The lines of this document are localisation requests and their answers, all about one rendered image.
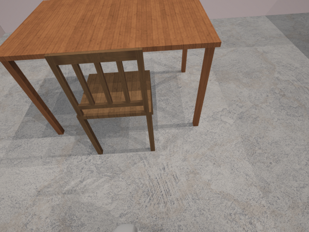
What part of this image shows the table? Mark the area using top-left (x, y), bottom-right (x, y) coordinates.
top-left (0, 0), bottom-right (222, 135)

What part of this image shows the chair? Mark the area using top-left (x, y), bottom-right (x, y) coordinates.
top-left (44, 47), bottom-right (155, 155)

